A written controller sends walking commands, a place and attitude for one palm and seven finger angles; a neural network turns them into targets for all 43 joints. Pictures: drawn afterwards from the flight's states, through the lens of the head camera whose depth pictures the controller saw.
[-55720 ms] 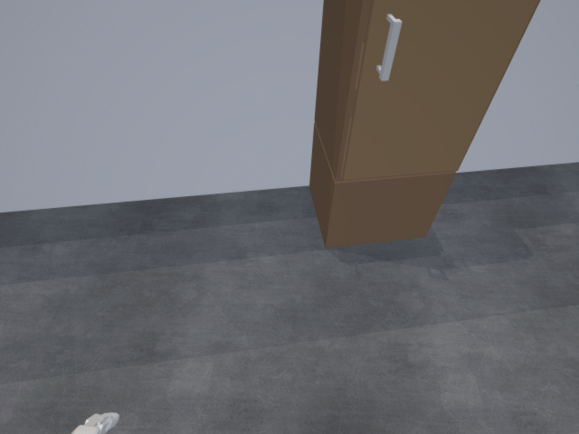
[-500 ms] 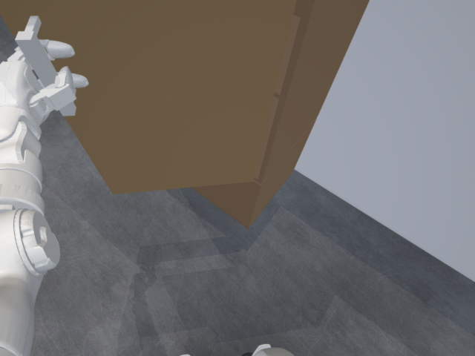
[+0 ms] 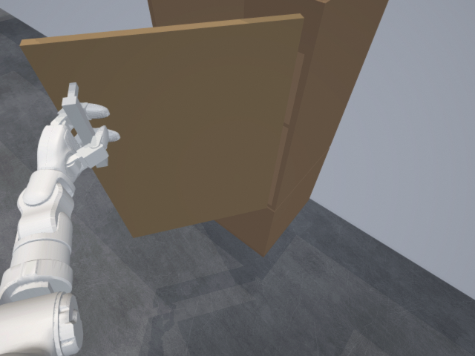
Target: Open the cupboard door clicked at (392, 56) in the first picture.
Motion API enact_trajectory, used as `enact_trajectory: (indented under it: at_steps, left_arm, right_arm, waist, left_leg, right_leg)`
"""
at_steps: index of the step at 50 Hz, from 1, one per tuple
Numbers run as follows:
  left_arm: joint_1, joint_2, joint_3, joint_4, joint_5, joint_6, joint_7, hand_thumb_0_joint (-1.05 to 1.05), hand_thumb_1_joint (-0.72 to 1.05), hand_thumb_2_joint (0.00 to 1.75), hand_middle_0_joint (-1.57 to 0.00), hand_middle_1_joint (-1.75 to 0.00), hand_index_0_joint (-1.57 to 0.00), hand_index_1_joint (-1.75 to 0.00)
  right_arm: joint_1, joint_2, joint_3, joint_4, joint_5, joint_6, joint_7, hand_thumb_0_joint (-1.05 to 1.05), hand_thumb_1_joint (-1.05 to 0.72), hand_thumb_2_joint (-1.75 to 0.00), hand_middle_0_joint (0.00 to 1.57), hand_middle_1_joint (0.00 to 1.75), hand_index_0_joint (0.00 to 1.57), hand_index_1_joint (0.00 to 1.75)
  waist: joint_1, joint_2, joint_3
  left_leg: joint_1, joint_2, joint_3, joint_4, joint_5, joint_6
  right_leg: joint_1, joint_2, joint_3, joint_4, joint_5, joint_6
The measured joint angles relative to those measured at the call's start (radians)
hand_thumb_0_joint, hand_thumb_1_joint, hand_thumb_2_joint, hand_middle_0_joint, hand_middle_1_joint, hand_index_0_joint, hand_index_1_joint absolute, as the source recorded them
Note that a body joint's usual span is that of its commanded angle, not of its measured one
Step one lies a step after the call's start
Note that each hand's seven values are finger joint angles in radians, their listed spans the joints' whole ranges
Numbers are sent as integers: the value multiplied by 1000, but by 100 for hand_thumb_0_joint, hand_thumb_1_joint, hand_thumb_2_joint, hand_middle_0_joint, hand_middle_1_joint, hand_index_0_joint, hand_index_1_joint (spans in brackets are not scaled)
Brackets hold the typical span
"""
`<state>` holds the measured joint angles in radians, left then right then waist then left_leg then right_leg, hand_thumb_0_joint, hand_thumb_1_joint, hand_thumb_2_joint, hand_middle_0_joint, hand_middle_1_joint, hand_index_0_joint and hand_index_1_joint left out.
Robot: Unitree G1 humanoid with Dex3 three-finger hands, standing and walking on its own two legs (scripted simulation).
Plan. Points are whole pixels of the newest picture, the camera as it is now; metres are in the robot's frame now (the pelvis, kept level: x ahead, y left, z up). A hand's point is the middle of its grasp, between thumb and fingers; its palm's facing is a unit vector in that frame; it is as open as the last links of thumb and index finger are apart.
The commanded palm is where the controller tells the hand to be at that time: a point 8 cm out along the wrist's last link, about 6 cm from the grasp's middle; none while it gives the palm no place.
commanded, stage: pull the door open along its arc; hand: left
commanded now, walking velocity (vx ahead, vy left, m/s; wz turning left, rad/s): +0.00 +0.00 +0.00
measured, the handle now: (88, 127) +0.47 +0.24 +0.13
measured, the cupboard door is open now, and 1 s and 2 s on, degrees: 54 87 87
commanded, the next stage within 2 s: open thumb and fingers to let go in 0.66 s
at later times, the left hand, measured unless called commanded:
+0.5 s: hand (144, 211) +0.30 +0.12 +0.13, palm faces +0.49 -0.87 +0.01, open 5.5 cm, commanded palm +0.24 +0.16 +0.13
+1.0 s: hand (175, 234) +0.27 +0.08 +0.13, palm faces +0.47 -0.88 -0.01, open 6.9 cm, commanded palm +0.22 +0.11 +0.13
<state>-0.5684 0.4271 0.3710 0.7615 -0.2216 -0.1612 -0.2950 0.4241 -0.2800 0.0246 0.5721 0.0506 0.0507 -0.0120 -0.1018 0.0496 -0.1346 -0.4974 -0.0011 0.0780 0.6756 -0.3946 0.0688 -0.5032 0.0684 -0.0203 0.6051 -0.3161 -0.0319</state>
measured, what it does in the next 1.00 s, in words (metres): shifts its weight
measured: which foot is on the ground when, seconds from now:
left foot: down 0.00-1.00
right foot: down 0.00-1.00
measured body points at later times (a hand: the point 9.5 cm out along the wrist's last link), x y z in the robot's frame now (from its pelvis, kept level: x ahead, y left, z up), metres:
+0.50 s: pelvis -0.03 -0.03 +0.01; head -0.05 -0.05 +0.46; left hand +0.27 +0.17 +0.13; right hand +0.17 -0.22 -0.08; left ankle -0.04 +0.07 -0.72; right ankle -0.02 -0.10 -0.72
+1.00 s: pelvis -0.03 -0.05 +0.01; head -0.05 -0.08 +0.46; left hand +0.24 +0.12 +0.14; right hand +0.17 -0.24 -0.08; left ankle -0.04 +0.07 -0.72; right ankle -0.02 -0.10 -0.72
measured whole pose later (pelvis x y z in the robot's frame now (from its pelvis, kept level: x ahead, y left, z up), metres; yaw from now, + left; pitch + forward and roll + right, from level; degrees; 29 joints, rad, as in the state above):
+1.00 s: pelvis -0.03 -0.05 +0.01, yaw +5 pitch -3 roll +0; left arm -0.03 -0.06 -0.11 -0.01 -0.02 0.12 0.50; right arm 0.14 -0.19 0.03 0.66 -0.03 0.05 -0.05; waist 0.02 0.06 -0.01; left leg -0.19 -0.01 -0.01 0.51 -0.28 0.00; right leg -0.18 0.06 -0.10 0.47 -0.25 -0.10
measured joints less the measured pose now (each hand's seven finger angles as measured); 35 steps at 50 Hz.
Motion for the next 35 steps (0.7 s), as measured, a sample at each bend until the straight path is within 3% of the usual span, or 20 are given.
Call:
enact_trajectory:
  at_steps: [3,7,12,17,20,25,35]
  left_arm:
    - [113,-65,-28,-152,-22,40,33,0,77,77,-38,-135,-39,-135]
    - [221,-206,-69,-348,-36,91,214,1,73,76,-38,-135,-39,-135]
    - [322,-329,-160,-535,38,160,437,0,72,75,-39,-135,-39,-135]
    - [356,-397,-252,-604,116,241,629,-2,70,75,-39,-135,-39,-135]
    - [361,-427,-285,-617,148,275,714,-2,71,75,-40,-135,-40,-135]
    - [405,-448,-332,-655,182,289,764,0,74,78,-39,-135,-40,-135]
    - [596,-493,-451,-821,187,286,773,1,74,75,-36,-135,-39,-135]
  right_arm:
    - [-31,7,-4,-13,3,-16,4,1,-91,-90,20,30,20,30]
    - [-99,25,-7,-9,0,-46,16,1,-91,-90,20,30,20,30]
    - [-192,53,-2,-6,-20,-56,21,1,-91,-90,20,30,20,30]
    - [-256,80,16,6,-41,-34,7,1,-91,-90,20,30,20,30]
    - [-275,95,27,18,-52,-22,-5,1,-91,-90,20,30,20,30]
    - [-268,104,30,32,-64,-8,-19,1,-91,-90,20,30,20,30]
    - [-224,74,6,67,-73,4,-24,2,-91,-90,20,30,20,30]
  waist:
    - [23,2,-3]
    - [54,1,4]
    - [81,1,20]
    - [97,1,39]
    - [98,-2,49]
    - [99,-5,61]
    - [100,15,91]
  left_leg:
    - [38,-4,4,-19,7,0]
    - [74,-10,1,-34,16,-2]
    - [110,-19,-5,-51,37,-6]
    - [155,-25,-22,-71,58,-15]
    - [181,-24,-35,-84,69,-22]
    - [222,-20,-47,-107,84,-35]
    - [297,-11,-62,-141,94,-52]
  right_leg:
    - [34,-3,6,-11,3,2]
    - [67,-9,3,-17,7,1]
    - [99,-17,-4,-17,14,-3]
    - [144,-24,-21,-26,21,-12]
    - [173,-23,-33,-39,28,-20]
    - [217,-18,-45,-60,37,-34]
    - [296,-7,-58,-97,45,-50]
